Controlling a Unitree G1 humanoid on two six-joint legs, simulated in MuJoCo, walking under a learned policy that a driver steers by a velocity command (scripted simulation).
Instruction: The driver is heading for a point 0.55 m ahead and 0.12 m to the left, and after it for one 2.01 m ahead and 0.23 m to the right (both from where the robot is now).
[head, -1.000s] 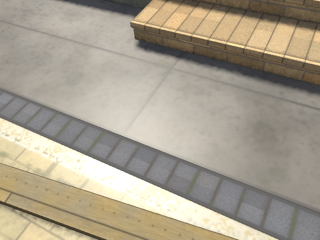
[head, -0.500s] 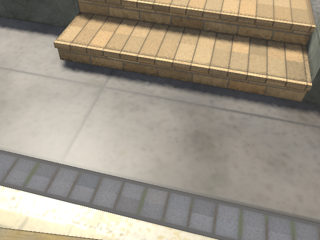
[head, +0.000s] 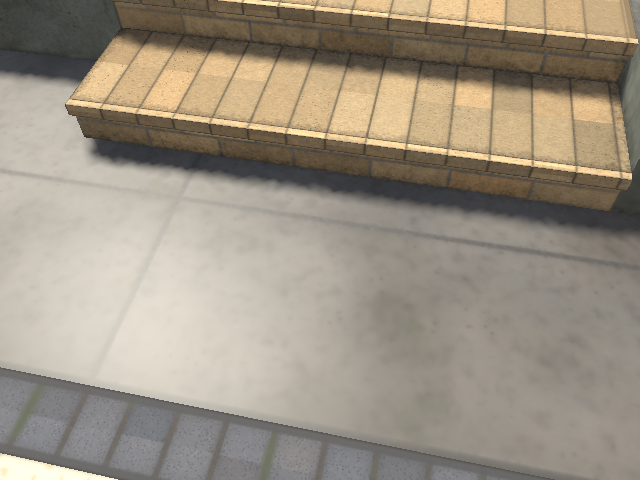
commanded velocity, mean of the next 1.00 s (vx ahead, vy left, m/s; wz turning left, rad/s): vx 0.49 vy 0.00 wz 0.13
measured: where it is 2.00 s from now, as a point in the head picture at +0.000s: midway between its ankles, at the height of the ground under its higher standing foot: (310, 254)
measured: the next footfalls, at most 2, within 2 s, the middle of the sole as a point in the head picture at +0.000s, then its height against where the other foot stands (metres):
left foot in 0.22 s outside the picture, level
right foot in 0.78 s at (396, 420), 0.05 m lower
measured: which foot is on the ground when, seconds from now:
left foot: up 0.00-0.20, down 0.22-0.78, up 0.80-1.00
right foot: down 0.00-0.22, up 0.24-0.76, down 0.78-1.00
